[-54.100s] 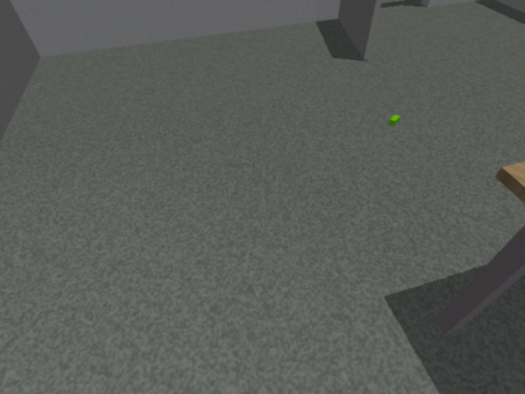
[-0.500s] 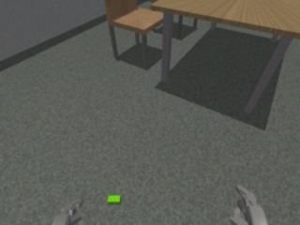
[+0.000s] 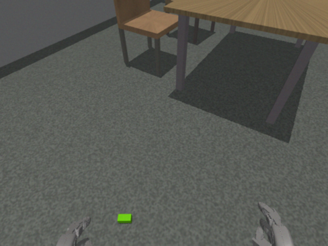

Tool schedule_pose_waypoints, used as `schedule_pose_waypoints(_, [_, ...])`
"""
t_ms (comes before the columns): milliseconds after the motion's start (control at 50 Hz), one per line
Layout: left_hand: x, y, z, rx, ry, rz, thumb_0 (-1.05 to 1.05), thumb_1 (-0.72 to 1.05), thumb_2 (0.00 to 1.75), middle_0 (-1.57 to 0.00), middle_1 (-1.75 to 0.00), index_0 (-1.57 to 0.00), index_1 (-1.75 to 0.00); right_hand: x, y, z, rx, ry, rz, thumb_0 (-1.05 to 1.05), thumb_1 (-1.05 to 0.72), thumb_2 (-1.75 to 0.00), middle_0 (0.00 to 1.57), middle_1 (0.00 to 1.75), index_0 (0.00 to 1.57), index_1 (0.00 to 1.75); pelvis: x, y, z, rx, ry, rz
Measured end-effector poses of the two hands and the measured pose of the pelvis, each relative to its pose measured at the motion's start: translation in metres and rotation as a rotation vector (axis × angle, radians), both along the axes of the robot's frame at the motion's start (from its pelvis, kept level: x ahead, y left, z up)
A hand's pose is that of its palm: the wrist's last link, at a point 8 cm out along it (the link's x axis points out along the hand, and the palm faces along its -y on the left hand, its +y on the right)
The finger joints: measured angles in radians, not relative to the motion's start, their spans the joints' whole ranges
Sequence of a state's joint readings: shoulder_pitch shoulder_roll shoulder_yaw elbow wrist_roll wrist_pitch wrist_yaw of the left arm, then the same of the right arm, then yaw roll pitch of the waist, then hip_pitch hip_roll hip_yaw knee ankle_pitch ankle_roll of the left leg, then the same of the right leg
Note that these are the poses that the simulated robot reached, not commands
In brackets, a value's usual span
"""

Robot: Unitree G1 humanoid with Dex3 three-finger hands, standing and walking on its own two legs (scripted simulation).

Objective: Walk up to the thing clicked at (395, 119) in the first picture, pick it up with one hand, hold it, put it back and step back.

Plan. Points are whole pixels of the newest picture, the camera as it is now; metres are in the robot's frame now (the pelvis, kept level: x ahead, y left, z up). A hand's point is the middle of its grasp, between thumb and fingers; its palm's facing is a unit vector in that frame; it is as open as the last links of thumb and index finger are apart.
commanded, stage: home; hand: left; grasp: from above
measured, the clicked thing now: (124, 218) +0.45 +0.24 -0.70
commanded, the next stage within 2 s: stand in 0.16 s
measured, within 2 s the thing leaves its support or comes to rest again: neither
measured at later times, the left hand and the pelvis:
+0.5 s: hand out of the picture +0.13 +0.23 -0.10, palm faces +0.03 -0.94 -0.34, open 7.4 cm; pelvis -0.01 +0.00 +0.02, yaw +0 degrees
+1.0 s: hand out of the picture +0.03 +0.24 -0.10, palm faces +0.05 -0.95 -0.32, open 7.4 cm; pelvis +0.00 +0.00 +0.06, yaw +0 degrees
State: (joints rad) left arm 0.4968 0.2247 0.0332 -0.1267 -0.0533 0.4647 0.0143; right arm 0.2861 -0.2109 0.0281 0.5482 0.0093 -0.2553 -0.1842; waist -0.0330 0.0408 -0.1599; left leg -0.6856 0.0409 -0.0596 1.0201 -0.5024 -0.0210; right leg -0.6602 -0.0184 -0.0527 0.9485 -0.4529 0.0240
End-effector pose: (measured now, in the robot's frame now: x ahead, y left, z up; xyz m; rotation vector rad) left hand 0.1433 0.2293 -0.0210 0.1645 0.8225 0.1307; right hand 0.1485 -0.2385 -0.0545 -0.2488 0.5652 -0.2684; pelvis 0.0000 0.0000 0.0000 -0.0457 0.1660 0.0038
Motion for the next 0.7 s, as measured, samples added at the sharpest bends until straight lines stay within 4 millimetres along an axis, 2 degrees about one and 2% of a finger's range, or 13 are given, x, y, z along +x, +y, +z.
schedule_pose_waypoints(260, [0.000,0.001,-0.001,0.001,0.001,-0.001,0.01,0.91,0.90,-0.20,-0.30,-0.20,-0.30,0.002,0.002,-0.001,0.001,0.005,0.002,0.02,-0.90,-0.90,0.21,0.30,0.21,0.30,0.001,0.002,-0.001,-0.001,0.004,-0.001])
schedule_pose_waypoints(360, [0.004,0.018,-0.025,0.105,-0.012,-0.041,0.01,0.91,0.90,-0.20,-0.30,-0.20,-0.30,-0.007,-0.006,-0.021,-0.048,0.283,0.159,0.01,-0.90,-0.90,0.21,0.30,0.21,0.29,-0.007,0.000,0.010,0.031,-0.092,-0.005])
schedule_pose_waypoints(420, [-0.006,0.032,-0.035,0.129,0.048,-0.027,0.00,0.91,0.90,-0.20,-0.30,-0.20,-0.30,-0.019,-0.016,-0.024,-0.021,0.378,0.146,0.01,-0.90,-0.90,0.21,0.30,0.21,0.30,-0.008,0.000,0.016,0.046,-0.123,-0.007])
schedule_pose_waypoints(520, [-0.036,0.049,-0.047,0.141,0.169,0.022,0.00,0.91,0.90,-0.20,-0.30,-0.20,-0.30,-0.041,-0.031,-0.021,-0.004,0.468,0.079,0.01,-0.90,-0.90,0.21,0.30,0.21,0.30,-0.006,0.002,0.026,0.048,-0.153,-0.007])
schedule_pose_waypoints(700, [-0.088,0.055,-0.055,0.116,0.353,0.087,0.01,0.91,0.90,-0.20,-0.30,-0.20,-0.30,-0.069,-0.034,-0.017,0.018,0.586,0.018,0.01,-0.90,-0.90,0.21,0.30,0.21,0.29,0.000,0.004,0.043,0.039,-0.190,0.002])
